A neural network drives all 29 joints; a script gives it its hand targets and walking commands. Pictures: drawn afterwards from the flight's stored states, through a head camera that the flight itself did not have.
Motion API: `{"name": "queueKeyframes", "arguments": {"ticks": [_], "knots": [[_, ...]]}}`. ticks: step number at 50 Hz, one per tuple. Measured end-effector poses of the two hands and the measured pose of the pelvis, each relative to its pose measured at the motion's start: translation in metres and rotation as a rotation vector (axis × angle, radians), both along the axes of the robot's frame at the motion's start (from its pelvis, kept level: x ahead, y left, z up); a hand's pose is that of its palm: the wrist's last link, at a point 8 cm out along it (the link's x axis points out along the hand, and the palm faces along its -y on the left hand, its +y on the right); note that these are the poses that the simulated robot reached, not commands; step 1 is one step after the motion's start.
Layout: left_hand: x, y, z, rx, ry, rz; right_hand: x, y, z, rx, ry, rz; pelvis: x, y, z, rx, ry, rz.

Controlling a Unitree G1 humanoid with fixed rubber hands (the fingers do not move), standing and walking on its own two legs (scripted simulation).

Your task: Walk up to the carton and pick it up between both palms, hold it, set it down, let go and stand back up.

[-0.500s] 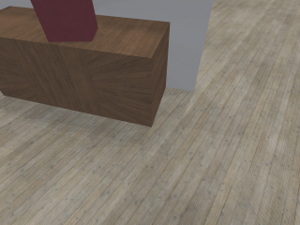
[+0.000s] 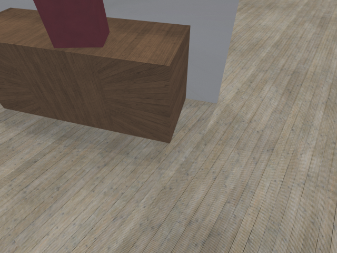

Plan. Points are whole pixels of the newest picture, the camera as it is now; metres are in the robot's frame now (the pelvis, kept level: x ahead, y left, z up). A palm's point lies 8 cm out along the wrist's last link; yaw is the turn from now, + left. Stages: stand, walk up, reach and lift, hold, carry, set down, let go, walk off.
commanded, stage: stand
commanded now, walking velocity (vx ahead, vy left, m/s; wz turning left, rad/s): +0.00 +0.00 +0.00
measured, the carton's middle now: (75, 14) +1.36 +0.61 +0.05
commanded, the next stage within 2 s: walk up in 0.58 s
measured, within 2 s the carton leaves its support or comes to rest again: neither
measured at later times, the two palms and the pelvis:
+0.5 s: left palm out of the picture +0.08 +0.26 -0.11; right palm out of the picture +0.08 -0.25 -0.11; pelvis +0.00 +0.00 +0.00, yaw +0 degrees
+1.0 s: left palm out of the picture +0.02 +0.33 -0.09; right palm out of the picture +0.12 -0.23 -0.10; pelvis +0.03 +0.04 +0.00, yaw +0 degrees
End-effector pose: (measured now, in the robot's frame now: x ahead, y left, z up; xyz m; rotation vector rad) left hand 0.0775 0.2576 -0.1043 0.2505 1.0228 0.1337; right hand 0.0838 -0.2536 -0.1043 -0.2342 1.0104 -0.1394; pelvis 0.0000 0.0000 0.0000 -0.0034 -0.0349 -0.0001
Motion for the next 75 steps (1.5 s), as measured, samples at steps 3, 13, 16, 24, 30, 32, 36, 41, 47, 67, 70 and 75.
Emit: {"name": "queueKeyframes", "arguments": {"ticks": [3, 13, 16, 24, 30, 32, 36, 41, 47, 67, 70, 75], "knots": [[-0.001, 0.001, 0.000, 0.001, 0.004, 0.002, -0.001, 0.000, 0.000, -0.001, 0.005, -0.002, 0.000, 0.000, 0.000, 0.000, 0.001, 0.000], [-0.004, 0.001, -0.002, 0.003, 0.023, 0.002, -0.005, 0.000, -0.002, -0.001, 0.023, -0.007, 0.001, 0.001, 0.000, 0.001, 0.006, -0.002], [-0.005, 0.001, -0.002, 0.002, 0.027, 0.003, -0.005, -0.001, -0.002, -0.002, 0.027, -0.008, 0.001, 0.001, 0.001, 0.001, 0.007, -0.003], [-0.002, 0.001, -0.002, 0.001, 0.028, 0.003, -0.004, 0.000, -0.002, -0.003, 0.030, -0.011, 0.004, 0.001, 0.001, 0.001, 0.007, -0.005], [0.000, 0.001, -0.002, 0.003, 0.025, 0.002, -0.002, 0.000, -0.002, -0.001, 0.024, -0.013, 0.005, 0.001, 0.001, 0.001, 0.006, -0.005], [0.000, 0.001, -0.002, 0.004, 0.025, 0.002, -0.001, 0.000, -0.002, 0.000, 0.023, -0.014, 0.006, 0.001, 0.001, 0.001, 0.005, -0.005], [0.000, 0.002, -0.001, 0.006, 0.029, 0.003, -0.001, 0.000, -0.003, 0.000, 0.025, -0.015, 0.006, 0.001, 0.001, 0.001, 0.005, -0.006], [-0.002, 0.003, -0.001, 0.014, 0.029, -0.001, -0.003, 0.000, -0.003, -0.004, 0.033, -0.001, 0.006, 0.002, 0.001, -0.001, 0.006, -0.007], [-0.040, 0.044, 0.006, 0.125, 0.100, 0.055, 0.016, 0.004, -0.001, -0.022, 0.057, 0.071, 0.016, 0.024, 0.001, -0.007, 0.022, 0.006], [0.180, 0.180, -0.011, 0.084, -0.064, -0.126, 0.054, 0.153, -0.026, -0.013, 0.055, -0.170, 0.133, 0.176, -0.024, 0.013, -0.043, -0.104], [0.244, 0.170, 0.017, 0.069, -0.168, -0.200, 0.037, 0.162, -0.027, -0.009, 0.138, -0.229, 0.153, 0.188, -0.015, 0.019, -0.032, -0.124], [0.319, 0.164, 0.040, 0.085, -0.280, -0.269, 0.045, 0.181, -0.045, 0.031, 0.227, -0.246, 0.188, 0.200, -0.018, 0.018, -0.015, -0.153]]}}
